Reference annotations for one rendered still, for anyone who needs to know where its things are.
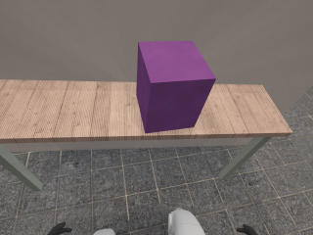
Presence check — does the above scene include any robot right hand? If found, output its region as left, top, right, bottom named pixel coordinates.
left=236, top=224, right=257, bottom=235

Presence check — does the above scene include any robot left hand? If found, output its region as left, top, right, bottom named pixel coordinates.
left=47, top=222, right=72, bottom=235

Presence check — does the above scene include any robot right thigh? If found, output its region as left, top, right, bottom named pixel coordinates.
left=168, top=210, right=205, bottom=235

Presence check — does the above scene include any carton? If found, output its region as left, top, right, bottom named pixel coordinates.
left=136, top=40, right=216, bottom=134

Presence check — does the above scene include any table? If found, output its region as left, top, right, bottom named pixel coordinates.
left=0, top=79, right=293, bottom=192

